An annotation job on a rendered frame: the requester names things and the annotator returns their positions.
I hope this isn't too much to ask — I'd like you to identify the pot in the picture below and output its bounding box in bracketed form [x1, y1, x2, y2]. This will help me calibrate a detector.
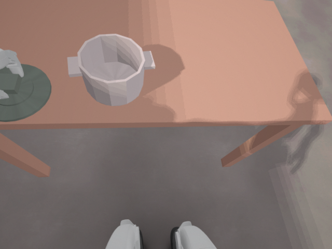
[67, 34, 155, 106]

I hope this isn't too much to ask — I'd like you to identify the robot left thigh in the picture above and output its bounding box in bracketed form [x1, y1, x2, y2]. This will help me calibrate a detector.
[105, 224, 140, 249]

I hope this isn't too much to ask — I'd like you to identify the table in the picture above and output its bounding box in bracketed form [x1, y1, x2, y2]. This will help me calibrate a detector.
[0, 0, 332, 177]

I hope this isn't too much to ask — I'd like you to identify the left robot hand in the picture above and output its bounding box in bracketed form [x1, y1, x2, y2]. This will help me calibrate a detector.
[0, 48, 24, 99]

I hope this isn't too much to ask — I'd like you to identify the knob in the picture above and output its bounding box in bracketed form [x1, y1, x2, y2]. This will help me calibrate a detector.
[0, 74, 22, 94]

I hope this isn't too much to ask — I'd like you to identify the lid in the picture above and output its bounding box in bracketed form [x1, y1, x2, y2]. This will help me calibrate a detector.
[0, 64, 51, 122]

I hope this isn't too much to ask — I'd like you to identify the robot right shin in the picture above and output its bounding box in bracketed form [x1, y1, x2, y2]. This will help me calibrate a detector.
[176, 222, 192, 249]

